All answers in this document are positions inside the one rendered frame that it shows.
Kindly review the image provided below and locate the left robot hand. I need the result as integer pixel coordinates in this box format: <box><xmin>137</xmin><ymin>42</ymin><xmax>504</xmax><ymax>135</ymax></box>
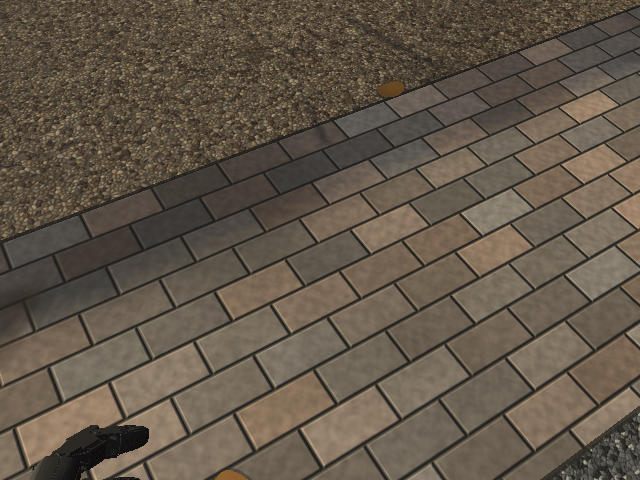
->
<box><xmin>30</xmin><ymin>425</ymin><xmax>149</xmax><ymax>480</ymax></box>

